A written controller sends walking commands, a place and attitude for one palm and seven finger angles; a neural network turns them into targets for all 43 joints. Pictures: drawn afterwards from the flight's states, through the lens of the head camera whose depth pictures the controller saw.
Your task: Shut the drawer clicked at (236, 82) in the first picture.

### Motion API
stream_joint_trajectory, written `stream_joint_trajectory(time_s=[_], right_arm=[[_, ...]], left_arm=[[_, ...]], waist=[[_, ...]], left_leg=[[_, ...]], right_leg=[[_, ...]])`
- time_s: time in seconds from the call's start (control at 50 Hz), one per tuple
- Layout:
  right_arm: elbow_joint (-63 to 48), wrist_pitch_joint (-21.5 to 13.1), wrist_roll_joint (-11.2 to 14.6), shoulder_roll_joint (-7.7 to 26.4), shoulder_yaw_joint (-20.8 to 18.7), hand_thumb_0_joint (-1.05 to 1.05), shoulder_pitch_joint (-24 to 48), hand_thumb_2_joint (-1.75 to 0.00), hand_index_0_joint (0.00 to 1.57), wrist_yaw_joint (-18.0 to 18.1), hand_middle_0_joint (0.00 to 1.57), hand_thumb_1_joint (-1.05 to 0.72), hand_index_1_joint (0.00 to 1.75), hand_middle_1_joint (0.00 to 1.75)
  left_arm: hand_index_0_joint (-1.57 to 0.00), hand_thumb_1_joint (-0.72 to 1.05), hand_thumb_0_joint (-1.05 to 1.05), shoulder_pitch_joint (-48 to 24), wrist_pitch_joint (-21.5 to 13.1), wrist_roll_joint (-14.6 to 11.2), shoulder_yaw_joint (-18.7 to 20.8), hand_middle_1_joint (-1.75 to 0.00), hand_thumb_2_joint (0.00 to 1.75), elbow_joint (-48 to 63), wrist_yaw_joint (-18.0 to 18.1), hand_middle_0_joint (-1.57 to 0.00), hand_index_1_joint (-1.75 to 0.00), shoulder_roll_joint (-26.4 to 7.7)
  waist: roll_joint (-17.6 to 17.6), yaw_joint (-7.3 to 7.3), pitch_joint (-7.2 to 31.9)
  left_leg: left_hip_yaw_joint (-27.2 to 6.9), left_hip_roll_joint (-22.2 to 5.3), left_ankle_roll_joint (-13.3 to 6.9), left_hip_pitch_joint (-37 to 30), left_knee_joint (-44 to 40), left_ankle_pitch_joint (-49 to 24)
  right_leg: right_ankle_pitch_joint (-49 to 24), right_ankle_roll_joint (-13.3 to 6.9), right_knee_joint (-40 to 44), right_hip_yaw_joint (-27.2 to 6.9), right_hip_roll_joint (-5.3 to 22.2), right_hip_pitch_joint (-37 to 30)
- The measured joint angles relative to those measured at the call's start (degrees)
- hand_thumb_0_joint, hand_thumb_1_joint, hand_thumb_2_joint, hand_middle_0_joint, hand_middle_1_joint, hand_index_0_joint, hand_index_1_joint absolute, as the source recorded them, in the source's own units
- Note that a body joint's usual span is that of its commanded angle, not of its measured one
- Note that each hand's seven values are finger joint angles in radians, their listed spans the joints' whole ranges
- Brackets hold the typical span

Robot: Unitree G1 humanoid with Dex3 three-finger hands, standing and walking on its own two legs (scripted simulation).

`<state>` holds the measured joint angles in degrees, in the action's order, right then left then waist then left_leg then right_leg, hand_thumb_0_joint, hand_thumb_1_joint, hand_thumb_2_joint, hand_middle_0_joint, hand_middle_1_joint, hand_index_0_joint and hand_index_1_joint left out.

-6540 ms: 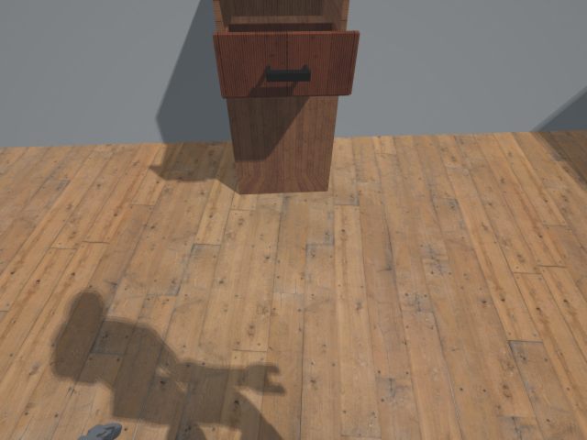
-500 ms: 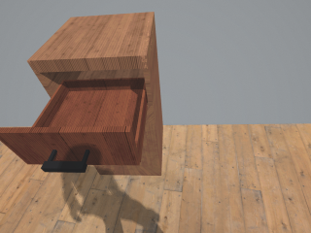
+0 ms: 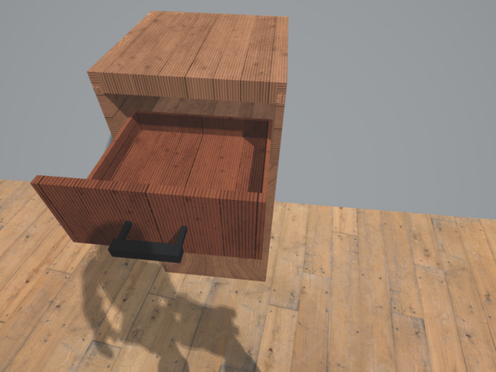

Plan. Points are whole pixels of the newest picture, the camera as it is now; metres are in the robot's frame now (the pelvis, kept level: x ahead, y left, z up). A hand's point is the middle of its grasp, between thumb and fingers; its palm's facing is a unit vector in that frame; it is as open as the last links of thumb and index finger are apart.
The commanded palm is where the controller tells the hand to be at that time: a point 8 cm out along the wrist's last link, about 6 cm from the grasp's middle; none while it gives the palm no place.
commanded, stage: come to a stop and stand still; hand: left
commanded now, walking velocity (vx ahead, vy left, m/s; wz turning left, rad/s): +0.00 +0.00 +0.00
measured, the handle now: (150, 239) +0.32 +0.21 +0.02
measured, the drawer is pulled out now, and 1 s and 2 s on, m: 0.30 0.30 0.29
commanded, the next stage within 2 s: look again from close up in 0.32 s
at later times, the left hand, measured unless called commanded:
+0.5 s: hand out of the picture +0.04 +0.18 -0.17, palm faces -0.03 -0.98 -0.22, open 7.4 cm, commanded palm none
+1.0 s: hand out of the picture +0.02 +0.13 -0.17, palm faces +0.02 -0.98 -0.19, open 7.3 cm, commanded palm +0.10 +0.18 -0.06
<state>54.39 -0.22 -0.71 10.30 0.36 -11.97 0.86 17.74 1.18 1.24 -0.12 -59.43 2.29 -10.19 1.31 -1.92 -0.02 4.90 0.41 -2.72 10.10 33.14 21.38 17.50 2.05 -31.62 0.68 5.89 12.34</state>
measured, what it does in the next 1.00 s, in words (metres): stands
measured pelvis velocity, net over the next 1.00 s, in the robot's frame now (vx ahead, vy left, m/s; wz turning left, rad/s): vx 0.01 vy -0.04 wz -0.01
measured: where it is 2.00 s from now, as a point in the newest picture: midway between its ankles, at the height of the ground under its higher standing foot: outside the picture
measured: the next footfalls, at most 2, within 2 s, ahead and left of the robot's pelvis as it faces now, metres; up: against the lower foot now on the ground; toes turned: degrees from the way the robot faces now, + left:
none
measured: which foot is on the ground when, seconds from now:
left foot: down 0.00-1.00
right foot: down 0.00-1.00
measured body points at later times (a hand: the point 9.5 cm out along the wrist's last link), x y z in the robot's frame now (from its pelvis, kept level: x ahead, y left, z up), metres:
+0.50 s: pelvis +0.01 +0.00 +0.00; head +0.03 +0.00 +0.45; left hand +0.04 +0.23 -0.15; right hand +0.00 -0.23 -0.15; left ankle -0.03 +0.08 -0.73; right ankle +0.00 -0.18 -0.73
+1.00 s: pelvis +0.01 -0.04 +0.01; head +0.02 -0.04 +0.46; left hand +0.02 +0.19 -0.15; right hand +0.03 -0.27 -0.15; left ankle -0.03 +0.08 -0.73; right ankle +0.00 -0.18 -0.73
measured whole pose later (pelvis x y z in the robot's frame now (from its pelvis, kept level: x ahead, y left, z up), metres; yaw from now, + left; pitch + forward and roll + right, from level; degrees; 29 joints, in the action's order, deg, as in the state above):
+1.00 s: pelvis +0.01 -0.04 +0.01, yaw +0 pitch -1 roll +0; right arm 63.8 -0.6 -0.4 9.3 0.1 -13.8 1.4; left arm 15.4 0.1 0.9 -0.2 -62.5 2.1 -9.4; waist -0.8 -0.6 -2.4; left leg 4.4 -2.1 0.7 6.1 25.5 18.0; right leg 16.0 2.1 -27.2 1.5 3.3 9.9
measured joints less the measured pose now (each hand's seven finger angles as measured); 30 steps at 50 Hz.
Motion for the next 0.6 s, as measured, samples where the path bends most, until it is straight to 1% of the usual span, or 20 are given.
stream_joint_trajectory(time_s=[0.06, 0.14, 0.26, 0.46, 0.6], right_arm=[[-0.03, -0.18, 0.06, -0.17, 0.29, 0.00, 0.22, -0.90, 0.20, -0.08, 0.20, -0.94, 0.30, 0.30], [0.60, -0.37, 0.00, 0.24, 0.25, -0.01, -0.37, -0.89, 0.20, 0.05, 0.20, -0.94, 0.30, 0.30], [2.99, -0.01, -0.13, 1.03, 0.26, 0.00, -2.40, -0.90, 0.20, 0.17, 0.20, -0.93, 0.30, 0.30], [6.84, 0.18, 0.04, 0.21, 0.37, 0.01, -5.16, -0.90, 0.20, 0.23, 0.20, -0.91, 0.30, 0.29], [8.11, -0.12, 0.20, -0.87, 0.24, 0.01, -4.87, -0.90, 0.20, 0.34, 0.20, -0.91, 0.30, 0.29]], left_arm=[[-0.20, 0.90, 0.00, -0.59, -0.03, -0.03, -0.19, -0.29, 0.89, 0.65, -0.23, -0.20, -0.30, -0.23], [-0.20, 0.90, 0.00, -1.45, 0.07, -0.06, -0.23, -0.29, 0.89, 1.26, -0.37, -0.20, -0.30, -0.48], [-0.20, 0.90, 0.00, -2.32, 0.17, -0.22, -0.24, -0.29, 0.90, 1.31, -0.44, -0.20, -0.30, -0.63], [-0.20, 0.90, 0.00, -3.07, 0.03, -0.45, -0.24, -0.29, 0.90, -0.06, -0.45, -0.20, -0.30, -0.20], [-0.20, 0.91, 0.00, -3.34, -0.23, -0.48, -0.22, -0.29, 0.89, -1.06, -0.23, -0.20, -0.30, 0.48]], waist=[[-0.33, 0.23, -0.06], [-0.88, 0.57, -0.60], [-1.34, 1.13, -1.84], [-1.67, 2.13, -3.39], [-1.59, 2.23, -3.47]], left_leg=[[0.84, 0.66, -0.53, -0.53, -1.52, -0.74], [1.57, 1.36, -0.99, -1.08, -3.27, -1.60], [2.05, 1.67, -1.08, -1.82, -4.58, -2.00], [1.77, 0.89, -0.07, -2.62, -5.28, -1.84], [1.19, -0.10, 0.99, -3.11, -5.51, -1.76]], right_leg=[[-0.73, 0.34, 0.89, -0.86, 0.53, 0.05], [-1.25, 0.20, 1.60, -1.63, 1.05, 0.22], [-1.47, 0.69, 2.13, -2.14, 1.28, 0.03], [-1.15, 2.34, 2.46, -1.82, 0.63, -0.60], [-0.72, 2.30, 2.46, -1.15, -0.26, -1.14]])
